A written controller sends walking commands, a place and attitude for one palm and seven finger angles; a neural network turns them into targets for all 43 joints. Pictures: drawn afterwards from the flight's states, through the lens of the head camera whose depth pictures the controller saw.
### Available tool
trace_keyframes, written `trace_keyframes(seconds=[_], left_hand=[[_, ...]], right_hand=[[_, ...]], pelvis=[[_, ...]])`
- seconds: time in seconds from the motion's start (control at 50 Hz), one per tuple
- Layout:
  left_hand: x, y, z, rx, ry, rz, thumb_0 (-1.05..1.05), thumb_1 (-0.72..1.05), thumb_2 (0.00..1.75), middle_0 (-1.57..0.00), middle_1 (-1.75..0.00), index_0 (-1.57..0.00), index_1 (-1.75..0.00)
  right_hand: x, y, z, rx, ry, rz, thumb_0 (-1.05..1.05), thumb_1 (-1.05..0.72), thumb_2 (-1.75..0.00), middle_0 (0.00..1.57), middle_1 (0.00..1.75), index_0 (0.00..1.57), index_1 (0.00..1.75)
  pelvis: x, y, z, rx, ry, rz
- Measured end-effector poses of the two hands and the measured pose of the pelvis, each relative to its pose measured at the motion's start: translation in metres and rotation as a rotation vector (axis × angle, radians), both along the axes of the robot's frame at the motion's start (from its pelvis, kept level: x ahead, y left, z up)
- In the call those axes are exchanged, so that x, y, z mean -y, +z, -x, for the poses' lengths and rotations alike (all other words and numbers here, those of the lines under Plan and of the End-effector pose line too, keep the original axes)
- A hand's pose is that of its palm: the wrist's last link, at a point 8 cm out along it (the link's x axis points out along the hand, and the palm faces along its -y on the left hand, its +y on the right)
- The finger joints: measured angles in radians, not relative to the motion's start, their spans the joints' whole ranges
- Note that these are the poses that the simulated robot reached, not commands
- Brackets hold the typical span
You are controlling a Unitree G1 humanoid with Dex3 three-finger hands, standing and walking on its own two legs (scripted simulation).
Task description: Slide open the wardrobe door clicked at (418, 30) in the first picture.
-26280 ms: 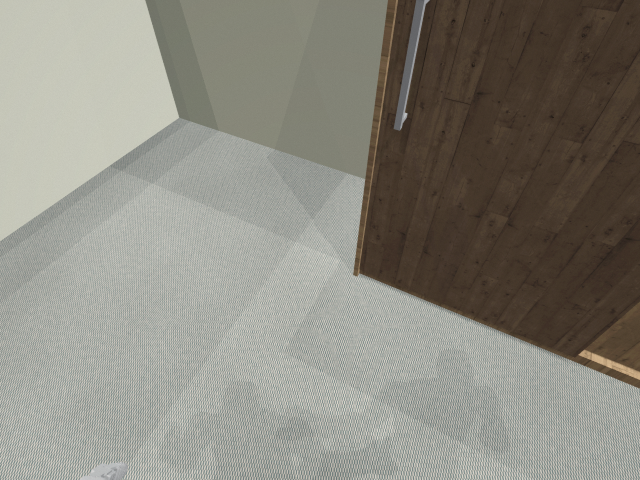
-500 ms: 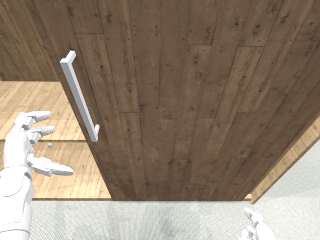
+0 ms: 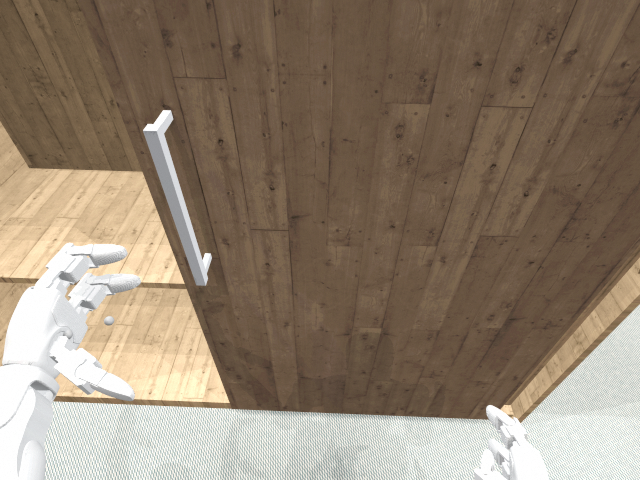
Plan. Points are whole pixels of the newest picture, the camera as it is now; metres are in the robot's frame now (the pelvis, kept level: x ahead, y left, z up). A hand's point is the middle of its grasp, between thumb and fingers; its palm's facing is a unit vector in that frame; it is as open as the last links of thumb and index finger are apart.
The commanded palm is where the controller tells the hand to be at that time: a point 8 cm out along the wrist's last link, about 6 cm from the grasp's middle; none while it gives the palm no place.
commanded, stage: draw the hand back to the body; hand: left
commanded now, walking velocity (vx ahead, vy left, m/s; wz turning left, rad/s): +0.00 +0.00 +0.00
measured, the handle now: (185, 209) +0.44 +0.25 +0.11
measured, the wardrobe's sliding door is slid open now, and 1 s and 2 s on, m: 0.68 0.68 0.68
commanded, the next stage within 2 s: step back with the hand held close in 1.42 s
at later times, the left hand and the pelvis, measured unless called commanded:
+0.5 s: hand (71, 329) +0.22 +0.28 +0.14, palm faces +0.38 -0.88 -0.27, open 13.9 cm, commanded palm +0.17 +0.31 +0.16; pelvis +0.00 +0.01 +0.01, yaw -1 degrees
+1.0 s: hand (79, 295) +0.23 +0.27 +0.17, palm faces +0.41 -0.83 -0.38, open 9.2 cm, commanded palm +0.18 +0.30 +0.19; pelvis +0.04 +0.01 +0.02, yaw -2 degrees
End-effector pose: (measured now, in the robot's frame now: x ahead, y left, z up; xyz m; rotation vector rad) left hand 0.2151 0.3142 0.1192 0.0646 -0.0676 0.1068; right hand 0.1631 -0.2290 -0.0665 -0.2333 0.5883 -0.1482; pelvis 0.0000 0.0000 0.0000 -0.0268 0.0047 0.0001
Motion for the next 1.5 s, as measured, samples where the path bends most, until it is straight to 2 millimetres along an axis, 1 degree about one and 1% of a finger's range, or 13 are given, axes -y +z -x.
trace_keyframes(seconds=[0.06,0.14,0.26,0.36,0.4,0.46,0.5,0.62,0.74,0.92,1.14,1.28,1.5], left_hand=[[-0.003,0.008,-0.001,-0.007,-0.037,0.000,-0.01,-0.55,0.20,-0.25,-1.15,-0.25,-1.15],[-0.008,0.016,0.009,-0.006,-0.004,0.009,-0.01,-0.55,0.20,-0.25,-1.15,-0.25,-1.15],[-0.005,0.016,0.028,-0.013,0.027,0.016,-0.01,-0.55,0.20,-0.25,-1.15,-0.25,-1.15],[-0.002,0.019,0.035,-0.006,0.029,0.005,-0.01,-0.52,0.22,-0.25,-1.13,-0.25,-1.13],[-0.004,0.024,0.035,-0.015,0.103,-0.087,-0.01,-0.48,0.23,-0.25,-1.11,-0.25,-1.11],[-0.007,0.030,0.038,-0.015,0.232,-0.184,-0.01,-0.41,0.27,-0.25,-1.07,-0.25,-1.07],[-0.006,0.032,0.040,-0.014,0.285,-0.221,-0.01,-0.36,0.30,-0.24,-1.03,-0.25,-1.03],[-0.004,0.038,0.042,-0.012,0.352,-0.279,-0.01,-0.16,0.39,-0.24,-0.92,-0.24,-0.92],[-0.001,0.051,0.035,0.014,0.352,-0.311,-0.01,0.05,0.49,-0.23,-0.80,-0.23,-0.80],[0.006,0.065,0.024,0.039,0.320,-0.344,0.00,0.37,0.65,-0.22,-0.61,-0.22,-0.61],[0.016,0.078,0.025,0.076,0.309,-0.364,0.01,0.75,0.83,-0.21,-0.39,-0.21,-0.38],[0.019,0.073,0.027,0.053,0.320,-0.351,0.01,0.85,0.88,-0.21,-0.32,-0.21,-0.32],[0.023,0.074,0.033,0.058,0.315,-0.352,0.02,0.89,0.90,-0.21,-0.30,-0.21,-0.30]], right_hand=[[0.003,0.007,0.002,0.043,-0.016,-0.015,0.01,-0.90,-0.90,0.21,0.30,0.21,0.30],[0.006,0.015,0.002,0.091,-0.020,-0.026,0.01,-0.90,-0.90,0.21,0.30,0.21,0.30],[0.006,0.019,-0.002,0.111,0.003,-0.010,0.01,-0.90,-0.90,0.21,0.30,0.20,0.30],[0.001,0.022,-0.008,0.121,0.026,-0.002,0.01,-0.90,-0.90,0.21,0.30,0.20,0.30],[-0.003,0.023,-0.011,0.114,0.042,0.005,0.01,-0.90,-0.90,0.21,0.30,0.20,0.30],[-0.010,0.024,-0.014,0.090,0.055,0.000,0.01,-0.90,-0.90,0.21,0.30,0.20,0.30],[-0.013,0.023,-0.015,0.069,0.059,-0.004,0.01,-0.90,-0.90,0.21,0.30,0.20,0.30],[-0.021,0.016,-0.018,-0.008,0.065,-0.012,0.01,-0.90,-0.90,0.21,0.30,0.21,0.30],[-0.023,0.013,-0.024,-0.047,0.061,-0.018,0.01,-0.90,-0.90,0.21,0.30,0.21,0.30],[-0.018,0.018,-0.039,-0.047,0.046,-0.021,0.01,-0.90,-0.90,0.21,0.30,0.21,0.30],[-0.012,0.022,-0.053,-0.040,0.048,-0.022,0.01,-0.90,-0.90,0.21,0.30,0.20,0.30],[-0.009,0.020,-0.051,-0.053,0.049,-0.025,0.01,-0.90,-0.90,0.21,0.30,0.20,0.30],[-0.003,0.018,-0.042,-0.064,0.039,-0.019,0.01,-0.90,-0.90,0.21,0.30,0.20,0.30]], pelvis=[[0.000,0.002,-0.001,0.006,-0.011,-0.003],[0.000,0.003,-0.002,0.009,-0.019,-0.005],[-0.003,0.004,-0.001,0.020,-0.011,-0.003],[-0.003,0.005,0.001,0.035,0.000,-0.002],[-0.003,0.006,0.002,0.045,-0.001,0.001],[-0.004,0.010,0.003,0.054,-0.005,0.000],[-0.005,0.012,0.002,0.058,-0.009,-0.003],[-0.009,0.017,-0.007,0.070,-0.017,-0.011],[-0.012,0.020,-0.018,0.080,-0.026,-0.019],[-0.012,0.022,-0.032,0.080,-0.039,-0.023],[-0.006,0.022,-0.039,0.078,-0.040,-0.025],[-0.001,0.023,-0.037,0.080,-0.038,-0.025],[0.002,0.024,-0.033,0.088,-0.037,-0.022]])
